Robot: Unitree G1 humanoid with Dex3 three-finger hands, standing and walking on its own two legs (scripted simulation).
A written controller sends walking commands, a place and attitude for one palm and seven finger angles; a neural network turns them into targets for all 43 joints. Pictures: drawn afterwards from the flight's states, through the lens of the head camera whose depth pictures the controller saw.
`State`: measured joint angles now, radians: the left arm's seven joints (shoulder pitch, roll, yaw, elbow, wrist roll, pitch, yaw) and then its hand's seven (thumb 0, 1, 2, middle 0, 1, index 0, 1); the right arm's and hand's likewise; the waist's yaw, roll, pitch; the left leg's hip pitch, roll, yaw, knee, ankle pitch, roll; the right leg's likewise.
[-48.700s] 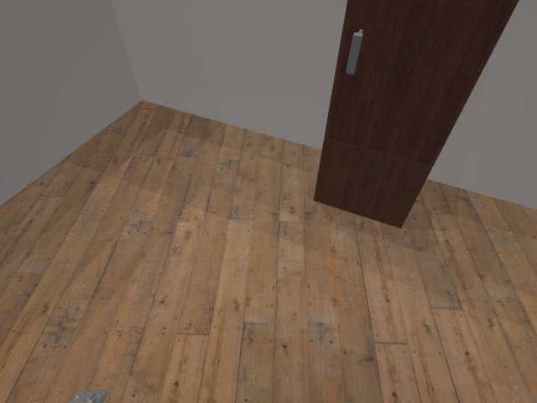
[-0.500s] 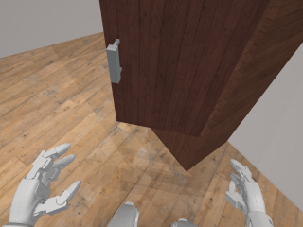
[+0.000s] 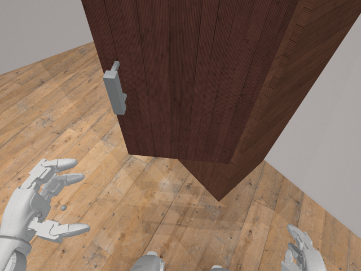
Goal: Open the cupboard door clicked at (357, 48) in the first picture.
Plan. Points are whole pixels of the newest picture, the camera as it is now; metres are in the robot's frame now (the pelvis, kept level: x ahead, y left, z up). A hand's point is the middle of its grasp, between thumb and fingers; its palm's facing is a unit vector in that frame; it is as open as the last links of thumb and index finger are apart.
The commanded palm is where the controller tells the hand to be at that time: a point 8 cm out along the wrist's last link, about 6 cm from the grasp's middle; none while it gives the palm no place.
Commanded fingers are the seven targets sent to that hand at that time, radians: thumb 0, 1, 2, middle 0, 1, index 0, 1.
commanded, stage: raise the hand with hooked fingers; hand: left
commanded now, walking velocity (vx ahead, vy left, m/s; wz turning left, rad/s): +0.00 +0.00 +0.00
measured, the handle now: (118, 88) +0.52 +0.19 +0.09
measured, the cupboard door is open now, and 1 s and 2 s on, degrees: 44 44 44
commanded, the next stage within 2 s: move the hooked fingers beside the handle in 1.04 s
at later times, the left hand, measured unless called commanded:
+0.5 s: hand (39, 171) +0.27 +0.28 +0.11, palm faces -0.01 -1.00 -0.06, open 14.0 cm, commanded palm +0.25 +0.33 +0.11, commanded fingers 0.00 -0.50 0.30 -0.30 -1.20 -0.30 -1.20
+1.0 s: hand (44, 163) +0.28 +0.27 +0.11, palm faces -0.01 -1.00 -0.04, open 14.0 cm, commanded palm +0.26 +0.32 +0.12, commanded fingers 0.00 -0.50 0.30 -0.30 -1.20 -0.30 -1.20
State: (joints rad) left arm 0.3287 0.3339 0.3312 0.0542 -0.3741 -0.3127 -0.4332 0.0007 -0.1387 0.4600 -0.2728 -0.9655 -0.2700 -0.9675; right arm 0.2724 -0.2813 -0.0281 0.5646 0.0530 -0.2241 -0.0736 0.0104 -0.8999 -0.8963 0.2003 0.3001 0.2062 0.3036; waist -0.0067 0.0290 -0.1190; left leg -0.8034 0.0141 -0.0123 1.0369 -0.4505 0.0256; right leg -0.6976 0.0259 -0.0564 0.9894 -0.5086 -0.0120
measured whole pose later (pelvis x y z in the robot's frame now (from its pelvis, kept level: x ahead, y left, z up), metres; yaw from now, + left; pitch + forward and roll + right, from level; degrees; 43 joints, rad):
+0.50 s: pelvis +0.00 +0.00 +0.02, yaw +1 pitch +8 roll -3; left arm 0.00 0.44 0.41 0.32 -0.37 -0.20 -0.51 -0.01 -0.50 0.31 -0.30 -1.19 -0.30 -1.20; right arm 0.27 -0.27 0.05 0.54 0.06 -0.20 -0.09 0.01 -0.90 -0.90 0.20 0.30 0.21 0.30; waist 0.01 0.04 -0.09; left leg -0.67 0.01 -0.01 0.90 -0.39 0.03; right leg -0.56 0.02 -0.06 0.85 -0.44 -0.01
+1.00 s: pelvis +0.00 +0.00 +0.03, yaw +0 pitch +8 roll -2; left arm -0.03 0.44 0.43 0.38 -0.36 -0.21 -0.53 -0.01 -0.50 0.30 -0.30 -1.20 -0.30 -1.20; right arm 0.29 -0.28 0.03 0.55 0.06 -0.19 -0.09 0.01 -0.90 -0.90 0.20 0.30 0.21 0.30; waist -0.01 0.03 -0.08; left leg -0.64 0.01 0.00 0.86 -0.37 0.03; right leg -0.54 0.02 -0.04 0.82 -0.42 -0.01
